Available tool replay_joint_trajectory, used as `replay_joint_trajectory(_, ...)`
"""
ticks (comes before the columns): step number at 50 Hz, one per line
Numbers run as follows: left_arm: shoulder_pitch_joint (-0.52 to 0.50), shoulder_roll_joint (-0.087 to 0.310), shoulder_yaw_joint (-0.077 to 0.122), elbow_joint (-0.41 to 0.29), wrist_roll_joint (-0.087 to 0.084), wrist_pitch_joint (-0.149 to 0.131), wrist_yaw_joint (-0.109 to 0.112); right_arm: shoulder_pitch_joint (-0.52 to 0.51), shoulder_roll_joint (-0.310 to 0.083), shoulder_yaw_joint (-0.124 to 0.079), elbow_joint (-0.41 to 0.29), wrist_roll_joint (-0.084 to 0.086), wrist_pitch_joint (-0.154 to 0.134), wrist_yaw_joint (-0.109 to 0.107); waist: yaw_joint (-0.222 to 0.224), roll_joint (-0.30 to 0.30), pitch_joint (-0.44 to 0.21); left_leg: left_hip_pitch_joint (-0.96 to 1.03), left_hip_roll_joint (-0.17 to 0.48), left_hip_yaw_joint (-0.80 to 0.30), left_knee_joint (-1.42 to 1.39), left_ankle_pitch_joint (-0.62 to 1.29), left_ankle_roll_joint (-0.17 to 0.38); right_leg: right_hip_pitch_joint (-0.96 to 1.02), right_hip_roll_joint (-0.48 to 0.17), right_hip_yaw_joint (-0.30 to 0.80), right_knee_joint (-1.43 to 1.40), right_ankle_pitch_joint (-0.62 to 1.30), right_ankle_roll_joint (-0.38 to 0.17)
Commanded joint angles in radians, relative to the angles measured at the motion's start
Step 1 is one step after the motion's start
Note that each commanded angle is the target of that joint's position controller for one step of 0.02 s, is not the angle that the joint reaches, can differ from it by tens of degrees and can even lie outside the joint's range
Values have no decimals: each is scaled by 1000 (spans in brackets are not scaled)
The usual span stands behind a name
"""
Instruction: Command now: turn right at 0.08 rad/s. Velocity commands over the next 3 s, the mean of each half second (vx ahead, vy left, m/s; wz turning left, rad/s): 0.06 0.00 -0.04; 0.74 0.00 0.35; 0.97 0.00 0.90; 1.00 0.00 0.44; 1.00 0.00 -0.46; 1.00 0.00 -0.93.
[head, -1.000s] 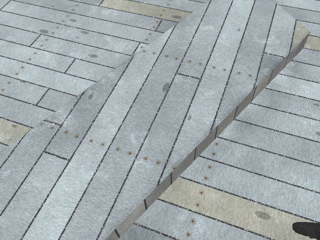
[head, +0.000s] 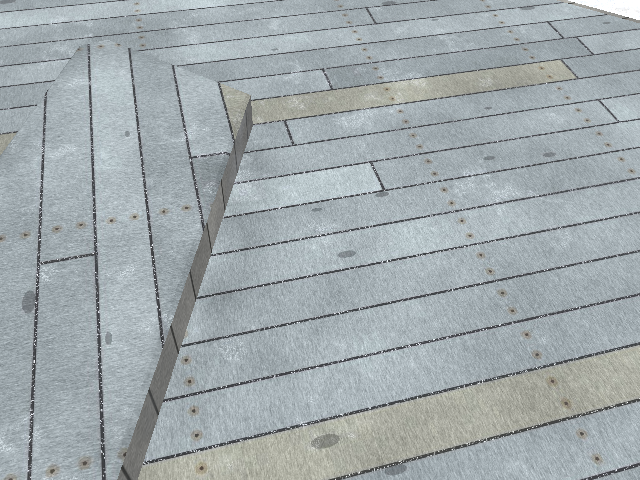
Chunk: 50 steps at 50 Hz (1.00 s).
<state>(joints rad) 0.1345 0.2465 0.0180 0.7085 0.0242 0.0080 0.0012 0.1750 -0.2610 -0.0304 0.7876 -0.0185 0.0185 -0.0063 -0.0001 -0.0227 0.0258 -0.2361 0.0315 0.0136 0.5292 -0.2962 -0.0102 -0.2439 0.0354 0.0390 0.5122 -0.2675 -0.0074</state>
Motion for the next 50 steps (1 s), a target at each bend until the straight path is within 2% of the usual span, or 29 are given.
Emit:
replay_joint_trajectory(1, -30, 135, 43, -44, -3, 2, 16, -66, -128, -23, -66, -2, -35, 3, 8, 129, -42, -14, 77, -93, -137, 115, 41, 51, -53, 58, -57, 90, -12)
replay_joint_trajectory(4, -7, 120, 43, -18, -7, 7, 20, -29, -117, -15, -44, 3, -48, -3, -1, 89, -45, 13, 63, -72, -116, 142, 29, 50, -59, 68, -69, 143, -15)
replay_joint_trajectory(10, 21, 110, 49, 49, -13, 2, 26, -30, -114, -7, -23, 6, -43, -12, -6, 31, -49, 45, 51, -60, -103, 192, 38, 61, -61, 66, -73, 209, -1)
replay_joint_trajectory(19, 44, 124, 56, 153, -17, 8, 41, -28, -111, -1, 44, 8, -46, -7, 0, 23, -41, 58, 37, -51, -124, 241, 42, 107, -67, 63, -90, 259, 11)
replay_joint_trajectory(20, 73, 123, 58, 175, -24, 11, 43, 7, -131, -9, 64, 14, -41, -9, -4, 47, -81, 82, 25, -49, -138, 32, 59, 103, -26, 14, -51, 60, 4)
replay_joint_trajectory(21, 76, 123, 62, 180, -35, 8, 40, 39, -166, -23, 77, 28, -35, -11, -19, 93, -50, 81, 56, -117, -186, -305, 101, 11, 13, -31, 21, -194, -5)
replay_joint_trajectory(22, 24, 119, 62, 152, -40, -5, 34, 93, -198, -35, 92, 39, -34, -15, -45, 156, 18, 81, 168, -289, -288, -585, 169, -137, 17, -62, 131, -289, -6)
replay_joint_trajectory(23, -36, 106, 58, 114, -57, -27, 24, 111, -236, -48, 99, 49, -41, -21, -53, 235, 104, 64, 318, -492, -416, -723, 248, -270, -20, -74, 272, -242, -16)
replay_joint_trajectory(24, -97, 123, 62, 87, -68, -50, 16, 121, -229, -48, 96, 39, -61, -25, -72, 226, 174, 58, 392, -602, -475, -655, 292, -393, -81, -6, 407, -261, -27)
replay_joint_trajectory(25, -95, 129, 67, 85, -70, -69, 9, 105, -203, -44, 87, 30, -82, -25, -55, 177, 178, 128, 395, -592, -467, -541, 285, -496, -123, 26, 480, -232, -36)
replay_joint_trajectory(27, -53, 113, 63, 101, -63, -100, -7, 79, -181, -43, 69, 40, -101, -19, -32, 128, 96, 213, 333, -447, -435, -370, 225, -509, -165, 19, 417, -151, -44)
replay_joint_trajectory(29, -58, 88, 56, 112, -53, -114, -18, 79, -200, -52, 63, 48, -99, -14, -32, 139, 36, 157, 235, -273, -423, -245, 179, -332, -136, -47, 254, -84, -22)
replay_joint_trajectory(30, -51, 73, 50, 119, -49, -116, -22, 70, -211, -56, 59, 50, -97, -11, -21, 150, 29, 90, 201, -211, -421, -214, 173, -227, -112, -79, 185, -57, -8)
replay_joint_trajectory(32, -16, 73, 47, 136, -53, -113, -26, 76, -227, -63, 57, 59, -94, -4, -2, 161, 38, 0, 194, -165, -400, -221, 187, -94, -77, -132, 102, 5, 13)
replay_joint_trajectory(33, 14, 74, 47, 144, -56, -112, -26, 82, -217, -60, 57, 68, -92, -1, 21, 144, 54, -73, 196, -169, -373, -234, 189, -6, -63, -142, 51, 52, 15)
replay_joint_trajectory(34, 72, 90, 55, 159, -59, -111, -23, 82, -201, -54, 55, 67, -89, 1, 58, 124, 52, -144, 189, -172, -326, -227, 182, 96, -43, -149, 29, 58, 13)
replay_joint_trajectory(35, 182, 121, 72, 185, -69, -110, -15, 61, -167, -40, 44, 53, -91, 4, 125, 106, 22, -220, 164, -157, -224, -146, 163, 243, -33, -142, 14, 50, 0)
replay_joint_trajectory(36, 380, 183, 100, 229, -71, -115, -4, 11, -96, -17, 17, 32, -99, 12, 232, 8, -54, -362, 82, -85, 95, -37, 112, 470, -116, -19, -25, -9, -33)
replay_joint_trajectory(37, 494, 290, 113, 233, -32, -121, 2, -7, 22, 12, -49, 15, -114, 10, 226, -278, -132, -560, -9, -46, 547, -214, 66, 575, -359, 378, -162, -338, -99)
replay_joint_trajectory(38, 421, 255, 98, 194, -3, -145, -14, 41, -21, 3, -78, 87, -131, 3, 171, -256, -161, -687, -46, -174, 770, -181, 81, 518, -475, 755, -323, -668, -198)
replay_joint_trajectory(39, 313, 203, 80, 173, -26, -154, -16, 19, -86, -10, -88, 108, -136, 3, 132, -167, -43, -812, 25, -200, 856, -88, 98, 470, -483, 658, -329, -658, -180)
replay_joint_trajectory(40, 268, 144, 61, 167, -34, -157, -18, 14, -105, -14, -89, 90, -132, 6, 113, -127, -6, -812, 60, -182, 863, 13, 103, 419, -448, 499, -314, -490, -142)
replay_joint_trajectory(41, 252, 108, 49, 166, -25, -151, -25, 24, -92, -16, -64, 64, -127, 11, 98, -65, 9, -721, 100, -198, 811, 70, 101, 331, -383, 299, -287, -239, -90)
replay_joint_trajectory(42, 211, 107, 45, 170, -12, -145, -23, 45, -86, -22, -82, 68, -112, 18, 48, -121, 27, -705, 113, -172, 780, 130, 87, 287, -365, 246, -329, -227, -86)
replay_joint_trajectory(43, 193, 78, 36, 175, -9, -145, -21, 50, -82, -25, -73, 71, -93, 24, 37, -117, 41, -660, 137, -161, 788, 157, 79, 225, -341, 171, -352, -173, -69)
replay_joint_trajectory(45, 203, 75, 33, 182, -3, -149, -11, 60, -58, -25, -76, 77, -61, 36, 28, -73, 75, -656, 137, -142, 810, 199, 60, 183, -318, 24, -374, -36, -61)
replay_joint_trajectory(46, 212, 61, 31, 185, -4, -147, -8, 44, -59, -29, -79, 72, -54, 39, 31, -30, 104, -678, 121, -134, 783, 231, 65, 183, -276, -68, -365, 66, -37)
replay_joint_trajectory(47, 216, 91, 36, 183, 4, -147, 1, 10, -42, -25, -107, 71, -51, 39, 28, -49, 118, -674, 109, -118, 736, 268, 60, 156, -282, -90, -395, 83, -42)
replay_joint_trajectory(50, 253, 83, 30, 183, 8, -141, 27, -94, -40, -24, -160, 66, -55, 49, 48, 6, 168, -682, 79, -27, 574, 347, 70, 180, -248, -223, -433, 214, -19)
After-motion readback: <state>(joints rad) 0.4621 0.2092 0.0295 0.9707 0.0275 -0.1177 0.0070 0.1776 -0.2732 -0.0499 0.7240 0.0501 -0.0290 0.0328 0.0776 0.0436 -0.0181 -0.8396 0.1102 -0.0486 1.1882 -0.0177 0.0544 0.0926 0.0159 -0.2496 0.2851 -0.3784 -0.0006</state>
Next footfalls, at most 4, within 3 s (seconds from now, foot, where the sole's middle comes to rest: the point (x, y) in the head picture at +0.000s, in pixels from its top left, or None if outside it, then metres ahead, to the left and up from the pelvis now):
0.72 right None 0.17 -0.18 -0.77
1.18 left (282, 454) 0.55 0.09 -0.77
1.62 right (271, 297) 0.95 0.13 -0.77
2.08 left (87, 265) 0.94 0.55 -0.64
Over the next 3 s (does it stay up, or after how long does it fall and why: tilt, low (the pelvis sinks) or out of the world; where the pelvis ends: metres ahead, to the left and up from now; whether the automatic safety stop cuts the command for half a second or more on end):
stays up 1.46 0.89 0.04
